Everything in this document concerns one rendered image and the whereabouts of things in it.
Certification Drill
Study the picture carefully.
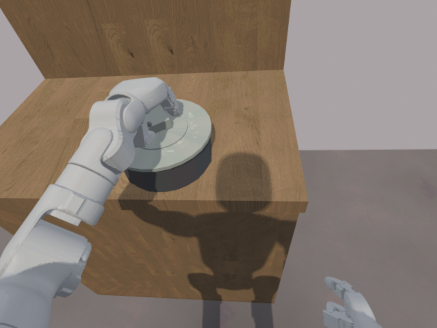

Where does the knob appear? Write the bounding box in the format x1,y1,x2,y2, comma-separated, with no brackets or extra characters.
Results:
145,109,171,133

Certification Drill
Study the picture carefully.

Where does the robot left upper arm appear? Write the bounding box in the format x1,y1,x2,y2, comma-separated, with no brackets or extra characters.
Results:
0,219,91,328

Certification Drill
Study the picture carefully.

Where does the pot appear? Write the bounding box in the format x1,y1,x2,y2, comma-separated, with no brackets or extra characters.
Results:
124,138,212,192

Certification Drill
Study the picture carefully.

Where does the left robot forearm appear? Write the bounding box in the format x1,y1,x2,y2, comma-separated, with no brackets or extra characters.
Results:
0,91,145,277

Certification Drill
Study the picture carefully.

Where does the left robot hand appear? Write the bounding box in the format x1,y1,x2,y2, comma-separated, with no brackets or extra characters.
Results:
109,77,180,148

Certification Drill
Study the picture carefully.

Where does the lid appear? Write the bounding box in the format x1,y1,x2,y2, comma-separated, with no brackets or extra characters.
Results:
127,99,212,172

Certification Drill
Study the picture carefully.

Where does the table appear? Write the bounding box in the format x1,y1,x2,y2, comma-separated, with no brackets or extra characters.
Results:
0,0,309,303

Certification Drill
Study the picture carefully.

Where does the right robot hand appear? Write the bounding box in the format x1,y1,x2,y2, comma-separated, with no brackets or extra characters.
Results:
323,277,377,328

